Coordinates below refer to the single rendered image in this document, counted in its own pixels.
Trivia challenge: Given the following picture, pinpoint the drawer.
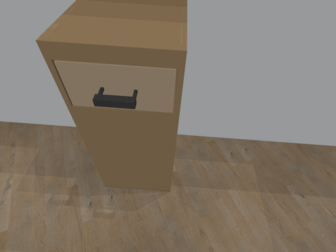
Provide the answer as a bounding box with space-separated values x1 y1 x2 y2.
54 60 176 113

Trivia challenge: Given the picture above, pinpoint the cabinet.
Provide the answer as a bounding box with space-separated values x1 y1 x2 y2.
36 0 187 192

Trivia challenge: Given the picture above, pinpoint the handle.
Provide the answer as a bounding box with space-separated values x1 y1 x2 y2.
93 87 138 109

